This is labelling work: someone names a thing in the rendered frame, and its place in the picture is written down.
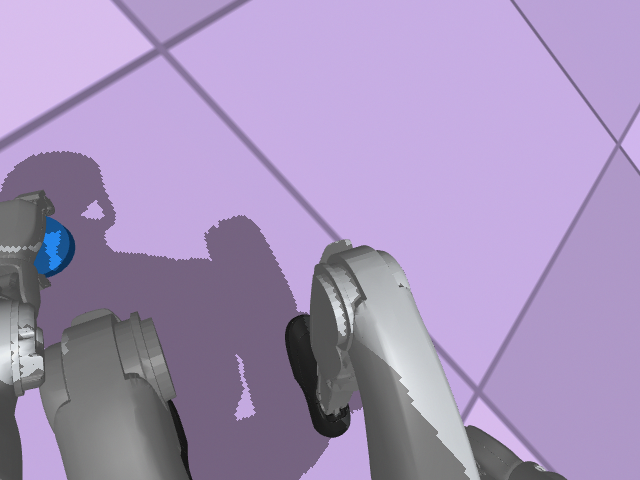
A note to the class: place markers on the left robot foot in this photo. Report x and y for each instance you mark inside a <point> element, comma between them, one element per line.
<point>181,436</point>

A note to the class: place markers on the right robot hand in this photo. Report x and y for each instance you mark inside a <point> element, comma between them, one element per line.
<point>493,459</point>

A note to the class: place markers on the tin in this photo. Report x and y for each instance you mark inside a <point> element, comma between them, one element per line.
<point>57,249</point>

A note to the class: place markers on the left robot arm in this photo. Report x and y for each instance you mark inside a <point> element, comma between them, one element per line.
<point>22,356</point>

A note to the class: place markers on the right robot foot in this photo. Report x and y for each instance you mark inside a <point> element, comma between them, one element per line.
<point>304,367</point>

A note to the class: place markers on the right robot arm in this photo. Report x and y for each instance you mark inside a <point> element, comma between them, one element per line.
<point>532,471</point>

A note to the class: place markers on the left robot hand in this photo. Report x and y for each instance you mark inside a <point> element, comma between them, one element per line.
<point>23,227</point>

